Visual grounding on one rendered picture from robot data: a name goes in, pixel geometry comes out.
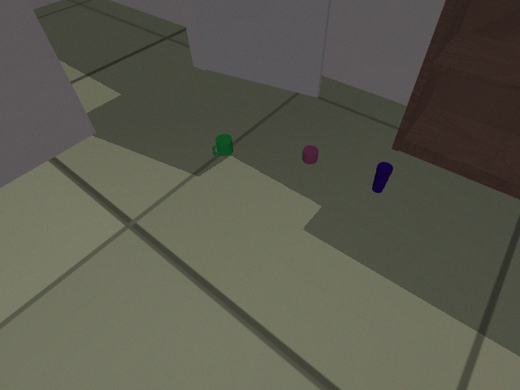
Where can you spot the bookshelf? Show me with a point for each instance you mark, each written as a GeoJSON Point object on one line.
{"type": "Point", "coordinates": [464, 112]}

